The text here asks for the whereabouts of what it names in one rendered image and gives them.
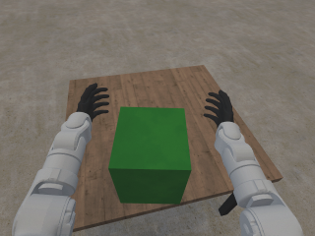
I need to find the right robot upper arm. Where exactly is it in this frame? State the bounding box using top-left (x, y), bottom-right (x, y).
top-left (239, 205), bottom-right (303, 236)

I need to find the right robot hand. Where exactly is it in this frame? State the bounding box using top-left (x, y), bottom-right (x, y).
top-left (204, 89), bottom-right (234, 128)

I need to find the left robot hand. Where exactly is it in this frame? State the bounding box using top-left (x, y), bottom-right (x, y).
top-left (76, 83), bottom-right (109, 121)

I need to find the left robot upper arm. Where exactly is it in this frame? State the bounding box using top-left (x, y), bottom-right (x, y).
top-left (14, 194), bottom-right (76, 236)

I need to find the right robot forearm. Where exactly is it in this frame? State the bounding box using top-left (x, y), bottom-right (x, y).
top-left (214, 121), bottom-right (304, 236)

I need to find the table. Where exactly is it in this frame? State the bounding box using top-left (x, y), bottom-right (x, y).
top-left (65, 65), bottom-right (283, 232)

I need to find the left robot forearm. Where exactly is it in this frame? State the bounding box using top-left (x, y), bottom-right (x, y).
top-left (12, 112), bottom-right (93, 236)

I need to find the carton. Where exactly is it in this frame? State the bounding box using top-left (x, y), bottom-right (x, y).
top-left (108, 106), bottom-right (192, 205)

